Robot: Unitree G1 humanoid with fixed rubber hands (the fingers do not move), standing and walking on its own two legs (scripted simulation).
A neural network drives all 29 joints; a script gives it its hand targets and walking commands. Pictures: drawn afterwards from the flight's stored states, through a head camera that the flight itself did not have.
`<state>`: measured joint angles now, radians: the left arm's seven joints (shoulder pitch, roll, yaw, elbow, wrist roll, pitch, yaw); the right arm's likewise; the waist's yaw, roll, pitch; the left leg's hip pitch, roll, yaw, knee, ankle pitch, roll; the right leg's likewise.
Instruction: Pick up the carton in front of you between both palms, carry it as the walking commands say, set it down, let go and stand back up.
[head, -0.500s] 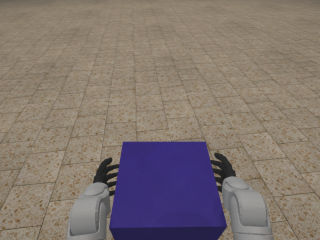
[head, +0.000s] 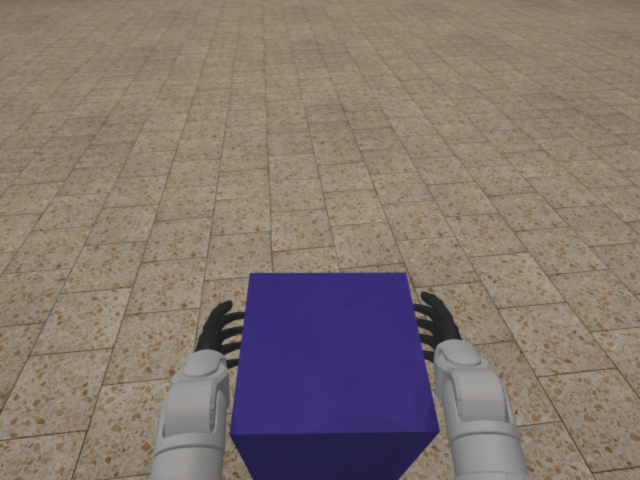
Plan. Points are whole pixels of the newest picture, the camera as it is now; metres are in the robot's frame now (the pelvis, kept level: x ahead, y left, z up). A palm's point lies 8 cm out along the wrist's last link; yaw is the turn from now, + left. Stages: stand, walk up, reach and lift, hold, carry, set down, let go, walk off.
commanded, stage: carry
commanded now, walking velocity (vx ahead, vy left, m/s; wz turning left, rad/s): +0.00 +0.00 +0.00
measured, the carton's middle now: (327, 382) +0.29 +0.00 -0.03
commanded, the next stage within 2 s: hold in 0.50 s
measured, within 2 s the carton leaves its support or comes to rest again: neither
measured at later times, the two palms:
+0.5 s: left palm (215, 368) +0.28 +0.14 +0.04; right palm (454, 358) +0.28 -0.16 +0.04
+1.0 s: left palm (223, 371) +0.27 +0.13 +0.05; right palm (477, 390) +0.23 -0.17 +0.05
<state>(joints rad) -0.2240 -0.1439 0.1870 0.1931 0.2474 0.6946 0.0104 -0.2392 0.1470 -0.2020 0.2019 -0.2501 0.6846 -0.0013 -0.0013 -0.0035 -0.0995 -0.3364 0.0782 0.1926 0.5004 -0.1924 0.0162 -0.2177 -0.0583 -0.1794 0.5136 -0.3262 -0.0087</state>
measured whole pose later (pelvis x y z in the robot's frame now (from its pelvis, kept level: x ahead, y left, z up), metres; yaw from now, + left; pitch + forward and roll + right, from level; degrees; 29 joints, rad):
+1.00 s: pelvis -0.03 +0.02 +0.01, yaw -8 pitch -9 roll +0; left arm -0.25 -0.15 0.21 0.22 0.29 0.74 0.00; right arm -0.28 0.16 -0.24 0.27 -0.27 0.69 0.02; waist 0.00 -0.03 0.07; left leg -0.09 0.01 0.05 0.38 -0.14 0.01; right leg -0.03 -0.01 -0.01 0.41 -0.23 0.00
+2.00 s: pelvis -0.05 +0.01 -0.06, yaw -9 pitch +24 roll -1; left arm -0.51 -0.07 0.38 0.53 0.25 0.13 -0.05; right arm -0.50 0.20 -0.36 0.51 -0.24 0.11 -0.07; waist 0.04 -0.04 0.03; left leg -1.04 0.02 -0.03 0.89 -0.27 -0.02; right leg -0.98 0.03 0.00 0.92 -0.36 -0.01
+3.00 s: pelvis -0.10 +0.03 -0.32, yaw -10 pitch +48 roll -2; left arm -1.02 0.07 0.44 0.69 0.15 0.23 0.04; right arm -1.09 -0.01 -0.39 0.77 -0.15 0.19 -0.11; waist 0.07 -0.06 -0.08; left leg -2.23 -0.01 -0.05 1.84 -0.45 -0.02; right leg -2.16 0.09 0.03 1.90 -0.58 0.04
